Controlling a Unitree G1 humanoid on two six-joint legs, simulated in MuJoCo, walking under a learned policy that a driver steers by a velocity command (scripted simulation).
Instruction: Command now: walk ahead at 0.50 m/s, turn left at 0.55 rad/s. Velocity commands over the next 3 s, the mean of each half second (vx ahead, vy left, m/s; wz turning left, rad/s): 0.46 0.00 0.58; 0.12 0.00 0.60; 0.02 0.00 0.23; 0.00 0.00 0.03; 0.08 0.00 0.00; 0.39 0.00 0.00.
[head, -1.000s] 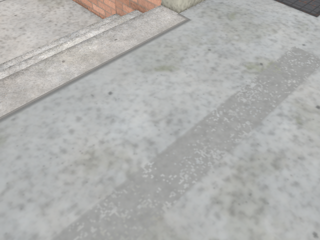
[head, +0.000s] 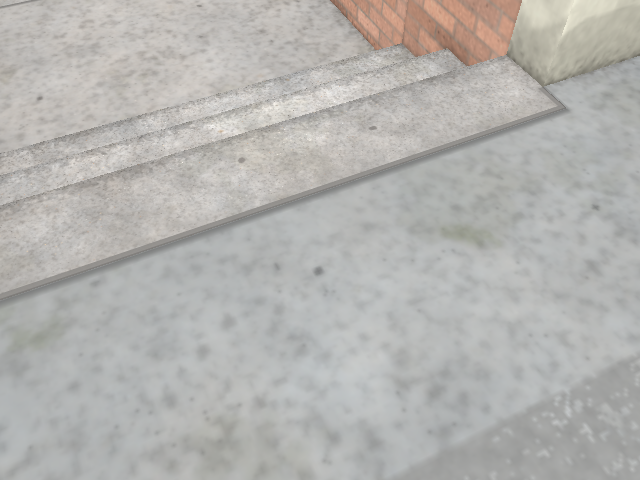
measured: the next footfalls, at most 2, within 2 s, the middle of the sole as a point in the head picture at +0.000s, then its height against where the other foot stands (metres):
left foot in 0.04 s outside the picture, level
right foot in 0.50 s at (367, 460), level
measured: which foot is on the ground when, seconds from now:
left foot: up 0.00-0.02, down 0.04-0.50, up 0.52-0.94, down 0.96-1.00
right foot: down 0.00-0.02, up 0.04-0.48, down 0.50-0.96, up 0.98-1.00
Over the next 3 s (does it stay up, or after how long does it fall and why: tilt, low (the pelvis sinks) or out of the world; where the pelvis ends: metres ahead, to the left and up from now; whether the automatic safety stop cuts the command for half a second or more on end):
stays up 0.55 0.24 0.01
